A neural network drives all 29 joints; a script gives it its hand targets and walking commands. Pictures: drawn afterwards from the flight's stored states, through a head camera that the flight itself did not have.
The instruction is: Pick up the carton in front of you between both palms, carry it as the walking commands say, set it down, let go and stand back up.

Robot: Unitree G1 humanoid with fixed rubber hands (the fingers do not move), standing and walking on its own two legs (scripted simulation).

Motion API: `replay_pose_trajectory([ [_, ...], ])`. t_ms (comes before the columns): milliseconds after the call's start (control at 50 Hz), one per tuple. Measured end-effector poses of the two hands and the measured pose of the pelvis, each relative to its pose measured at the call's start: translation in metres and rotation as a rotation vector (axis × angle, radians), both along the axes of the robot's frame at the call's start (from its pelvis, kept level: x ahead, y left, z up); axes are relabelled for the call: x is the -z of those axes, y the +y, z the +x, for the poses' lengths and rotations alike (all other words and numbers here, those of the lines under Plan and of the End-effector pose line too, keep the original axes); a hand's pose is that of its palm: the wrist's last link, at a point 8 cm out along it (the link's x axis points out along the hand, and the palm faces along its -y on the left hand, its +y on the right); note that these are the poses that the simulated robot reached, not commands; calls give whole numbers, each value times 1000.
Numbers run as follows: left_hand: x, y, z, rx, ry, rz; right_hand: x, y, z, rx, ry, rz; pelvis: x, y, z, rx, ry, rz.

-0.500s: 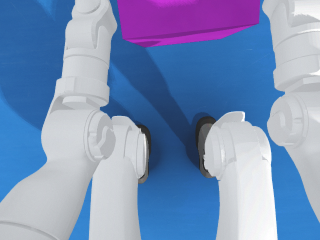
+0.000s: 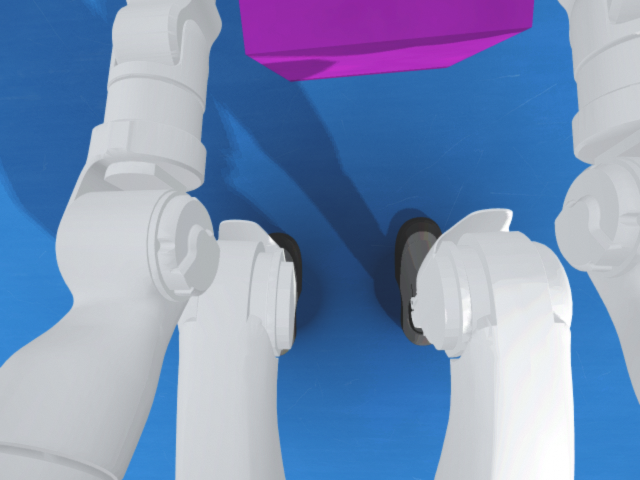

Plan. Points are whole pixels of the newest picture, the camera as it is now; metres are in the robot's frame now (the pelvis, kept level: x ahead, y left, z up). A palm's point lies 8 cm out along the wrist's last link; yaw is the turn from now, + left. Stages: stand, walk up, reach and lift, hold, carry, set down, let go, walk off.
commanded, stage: set down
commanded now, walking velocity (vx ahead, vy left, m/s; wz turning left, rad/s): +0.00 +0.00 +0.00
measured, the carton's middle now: out of the picture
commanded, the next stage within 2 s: let go in 1.70 s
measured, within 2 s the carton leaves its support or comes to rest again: neither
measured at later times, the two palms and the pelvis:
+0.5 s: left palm out of the picture +0.56 +0.12 -0.18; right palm out of the picture +0.55 -0.22 -0.18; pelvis +0.00 +0.00 +0.00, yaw +0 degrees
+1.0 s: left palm out of the picture +0.58 +0.13 -0.05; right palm out of the picture +0.57 -0.24 -0.05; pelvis +0.01 +0.00 +0.06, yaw -1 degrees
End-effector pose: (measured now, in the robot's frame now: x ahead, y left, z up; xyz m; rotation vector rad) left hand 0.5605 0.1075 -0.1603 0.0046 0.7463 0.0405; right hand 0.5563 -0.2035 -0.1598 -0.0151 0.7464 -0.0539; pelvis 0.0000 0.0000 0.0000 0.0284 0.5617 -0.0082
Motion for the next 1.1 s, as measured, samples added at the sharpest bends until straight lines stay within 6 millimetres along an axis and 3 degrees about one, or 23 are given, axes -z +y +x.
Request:
replay_pose_trajectory([
  [440,9,4,1,34,-4,1,11,-4,-3,-16,-12,15,1,-1,1,4,-30,7],
  [540,21,22,1,-15,13,63,24,-23,-6,55,21,-62,-1,-2,5,3,-7,7],
  [620,17,38,9,-40,-12,82,18,-35,3,92,-5,-81,0,-2,8,6,0,6],
  [720,1,38,16,-36,-56,73,1,-36,14,101,-51,-72,0,0,10,6,21,5],
  [820,-33,29,22,-32,-110,68,-33,-33,19,102,-107,-65,-11,1,9,10,43,4],
  [980,-105,24,21,-54,-102,74,-105,-37,17,102,-100,-65,-57,2,8,18,130,11],
  [1100,-142,28,20,-65,-102,74,-142,-37,16,92,-98,-66,-89,0,9,21,199,16],
])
